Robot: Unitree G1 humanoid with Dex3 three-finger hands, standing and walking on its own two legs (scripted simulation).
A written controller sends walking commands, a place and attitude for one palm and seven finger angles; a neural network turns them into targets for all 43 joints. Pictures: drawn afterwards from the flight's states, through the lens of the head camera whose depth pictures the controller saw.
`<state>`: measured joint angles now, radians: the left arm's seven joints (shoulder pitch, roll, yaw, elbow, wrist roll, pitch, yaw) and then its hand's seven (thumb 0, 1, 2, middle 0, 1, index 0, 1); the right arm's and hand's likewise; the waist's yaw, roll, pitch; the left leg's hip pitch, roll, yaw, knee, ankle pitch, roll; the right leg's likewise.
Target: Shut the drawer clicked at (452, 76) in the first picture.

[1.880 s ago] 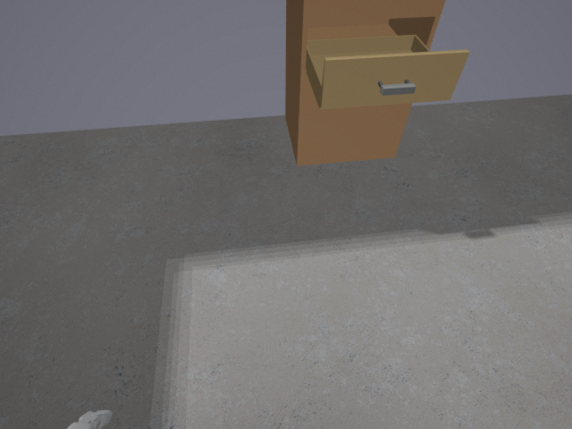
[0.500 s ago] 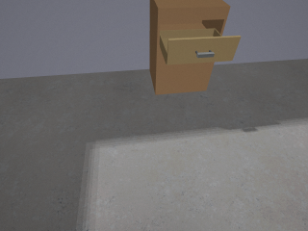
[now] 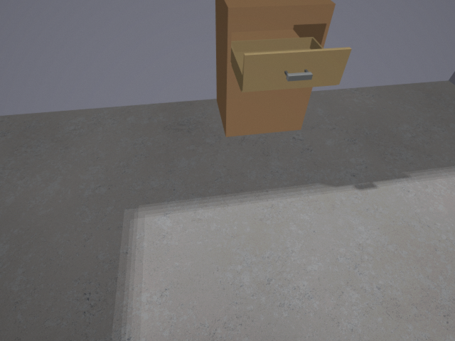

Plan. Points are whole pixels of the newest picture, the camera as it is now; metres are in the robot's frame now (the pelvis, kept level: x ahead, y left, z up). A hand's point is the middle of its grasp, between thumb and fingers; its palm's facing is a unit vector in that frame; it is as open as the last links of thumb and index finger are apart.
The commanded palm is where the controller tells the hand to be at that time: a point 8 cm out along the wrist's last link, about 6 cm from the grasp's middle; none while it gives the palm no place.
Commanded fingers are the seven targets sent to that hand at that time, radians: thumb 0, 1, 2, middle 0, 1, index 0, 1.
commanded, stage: walk to a spot facing it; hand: left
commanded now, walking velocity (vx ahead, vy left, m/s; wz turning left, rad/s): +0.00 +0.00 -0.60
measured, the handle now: (297, 74) +1.24 -0.24 -0.15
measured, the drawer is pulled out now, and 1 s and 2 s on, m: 0.30 0.30 0.30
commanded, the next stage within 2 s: none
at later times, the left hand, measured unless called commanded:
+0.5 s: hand out of the picture +0.03 +0.15 -0.16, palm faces -0.15 -0.97 -0.21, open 7.4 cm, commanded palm none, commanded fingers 0.00 0.90 0.90 -0.20 -0.30 -0.20 -0.30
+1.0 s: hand (171, 265) +0.32 +0.16 -0.17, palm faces -0.49 -0.85 -0.18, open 7.4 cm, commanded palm none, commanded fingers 0.00 0.90 0.90 -0.20 -0.30 -0.20 -0.30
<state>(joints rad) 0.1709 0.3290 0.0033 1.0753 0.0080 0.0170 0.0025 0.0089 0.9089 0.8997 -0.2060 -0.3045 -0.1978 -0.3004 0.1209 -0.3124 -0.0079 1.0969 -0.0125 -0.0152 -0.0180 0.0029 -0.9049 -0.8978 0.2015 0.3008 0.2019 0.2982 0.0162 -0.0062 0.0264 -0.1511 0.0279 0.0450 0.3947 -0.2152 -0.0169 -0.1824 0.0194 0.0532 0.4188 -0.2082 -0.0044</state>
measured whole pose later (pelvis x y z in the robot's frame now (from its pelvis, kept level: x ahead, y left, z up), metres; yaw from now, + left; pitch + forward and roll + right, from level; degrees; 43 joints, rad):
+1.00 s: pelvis +0.15 +0.01 +0.00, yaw -34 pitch +0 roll -2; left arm 0.25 0.29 0.10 0.95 0.04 0.03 -0.04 0.01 0.92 0.90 -0.20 -0.30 -0.19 -0.30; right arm 0.37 -0.15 -0.02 0.98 -0.02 -0.09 -0.04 0.00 -0.93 -0.90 0.20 0.30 0.20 0.30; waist 0.02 -0.06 0.00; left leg -0.06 0.04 0.18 0.37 -0.31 0.04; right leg -0.67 -0.04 0.02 1.23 -0.17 0.02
